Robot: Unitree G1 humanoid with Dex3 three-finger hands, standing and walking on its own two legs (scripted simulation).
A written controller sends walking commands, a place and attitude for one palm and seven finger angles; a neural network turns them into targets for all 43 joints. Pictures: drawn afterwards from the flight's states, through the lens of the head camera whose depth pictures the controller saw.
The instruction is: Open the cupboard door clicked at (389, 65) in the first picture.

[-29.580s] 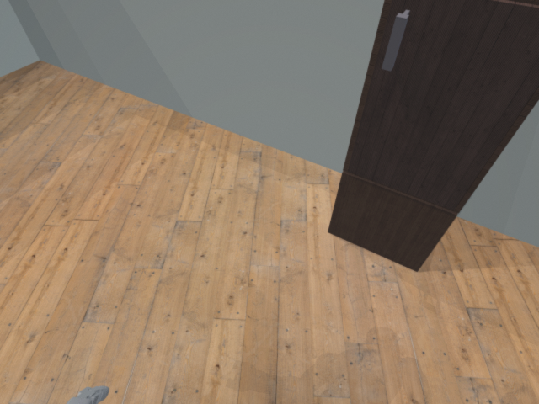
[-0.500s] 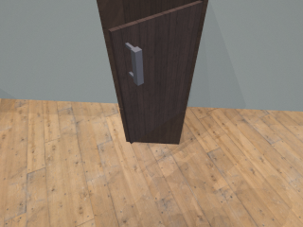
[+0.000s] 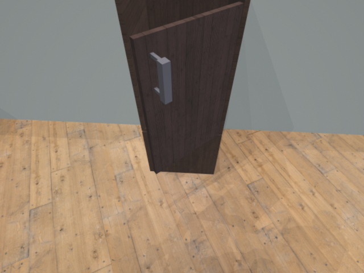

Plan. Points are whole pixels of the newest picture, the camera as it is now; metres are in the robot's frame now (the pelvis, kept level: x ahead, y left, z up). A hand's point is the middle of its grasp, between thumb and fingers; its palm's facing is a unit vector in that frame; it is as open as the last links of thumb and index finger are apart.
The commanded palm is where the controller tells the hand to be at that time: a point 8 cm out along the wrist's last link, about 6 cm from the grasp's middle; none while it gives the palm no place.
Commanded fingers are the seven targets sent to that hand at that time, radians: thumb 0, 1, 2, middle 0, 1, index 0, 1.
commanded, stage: walk to a spot facing it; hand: left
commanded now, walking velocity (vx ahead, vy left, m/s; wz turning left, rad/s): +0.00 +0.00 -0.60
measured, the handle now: (160, 78) +0.55 +0.10 +0.13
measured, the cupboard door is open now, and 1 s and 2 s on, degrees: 41 41 41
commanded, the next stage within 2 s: none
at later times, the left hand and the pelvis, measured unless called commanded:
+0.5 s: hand out of the picture +0.08 +0.19 -0.17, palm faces -0.17 -0.95 -0.27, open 7.4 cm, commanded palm none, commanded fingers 0.00 0.90 0.90 -0.20 -0.30 -0.20 -0.30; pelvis -0.02 -0.01 -0.02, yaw -13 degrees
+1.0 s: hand out of the picture +0.15 +0.15 -0.18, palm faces -0.41 -0.89 -0.22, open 7.4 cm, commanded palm none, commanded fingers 0.00 0.90 0.90 -0.20 -0.30 -0.20 -0.30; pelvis -0.02 +0.00 -0.01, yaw -29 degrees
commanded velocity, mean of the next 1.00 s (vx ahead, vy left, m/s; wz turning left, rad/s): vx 0.00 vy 0.00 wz -0.60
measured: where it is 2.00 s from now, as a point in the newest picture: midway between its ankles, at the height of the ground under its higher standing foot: outside the picture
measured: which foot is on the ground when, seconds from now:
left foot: down 0.00-0.50, up 0.52-0.84, down 0.86-1.00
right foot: down 0.00-0.84, up 0.86-1.00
